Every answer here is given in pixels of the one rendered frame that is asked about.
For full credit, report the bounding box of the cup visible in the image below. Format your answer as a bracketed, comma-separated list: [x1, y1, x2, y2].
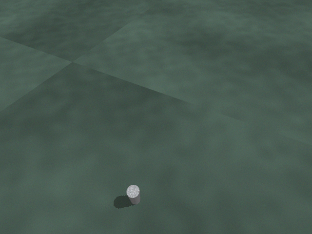
[126, 185, 140, 205]

